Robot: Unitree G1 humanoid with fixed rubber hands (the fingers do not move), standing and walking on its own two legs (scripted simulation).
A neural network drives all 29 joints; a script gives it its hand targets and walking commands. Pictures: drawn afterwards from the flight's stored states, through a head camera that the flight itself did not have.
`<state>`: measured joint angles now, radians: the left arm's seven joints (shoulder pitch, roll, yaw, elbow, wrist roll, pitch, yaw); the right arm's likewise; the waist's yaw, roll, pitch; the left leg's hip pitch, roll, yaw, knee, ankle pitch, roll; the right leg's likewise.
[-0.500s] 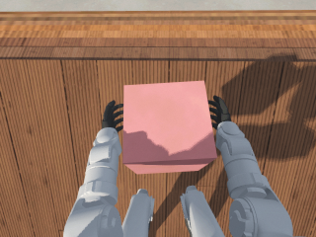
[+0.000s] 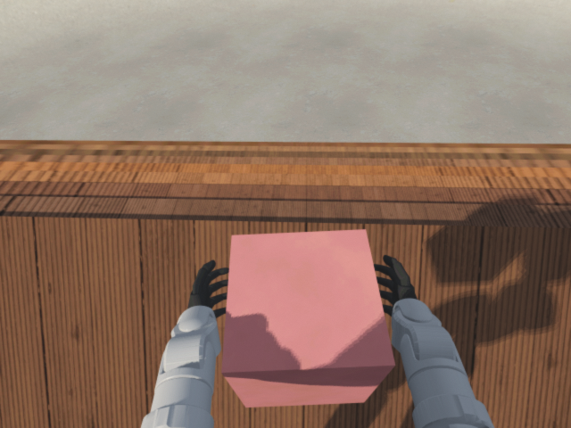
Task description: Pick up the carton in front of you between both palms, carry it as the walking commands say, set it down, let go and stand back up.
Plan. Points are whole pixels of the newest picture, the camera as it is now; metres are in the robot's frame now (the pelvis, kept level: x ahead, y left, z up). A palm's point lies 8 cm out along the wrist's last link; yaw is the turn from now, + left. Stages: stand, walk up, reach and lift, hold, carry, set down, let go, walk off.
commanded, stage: reach and lift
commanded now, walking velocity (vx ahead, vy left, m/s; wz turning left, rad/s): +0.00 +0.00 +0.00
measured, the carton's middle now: (302, 324) +0.31 +0.00 -0.08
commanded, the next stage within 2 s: hold in 1.20 s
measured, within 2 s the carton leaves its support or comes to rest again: neither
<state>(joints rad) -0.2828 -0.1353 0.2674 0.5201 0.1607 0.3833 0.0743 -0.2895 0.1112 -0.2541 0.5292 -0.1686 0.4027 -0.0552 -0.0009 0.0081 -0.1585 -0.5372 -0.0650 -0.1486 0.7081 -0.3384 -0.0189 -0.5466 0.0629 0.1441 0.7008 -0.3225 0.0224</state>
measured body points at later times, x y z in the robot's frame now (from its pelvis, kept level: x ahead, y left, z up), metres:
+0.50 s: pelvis -0.02 +0.00 +0.02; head -0.04 +0.00 +0.47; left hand +0.29 +0.15 +0.04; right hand +0.29 -0.15 +0.03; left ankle +0.01 +0.13 -0.72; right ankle +0.01 -0.13 -0.72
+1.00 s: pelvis +0.00 +0.00 +0.03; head -0.03 +0.00 +0.48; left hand +0.30 +0.15 +0.05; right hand +0.30 -0.15 +0.04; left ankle +0.01 +0.13 -0.72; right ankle +0.01 -0.13 -0.72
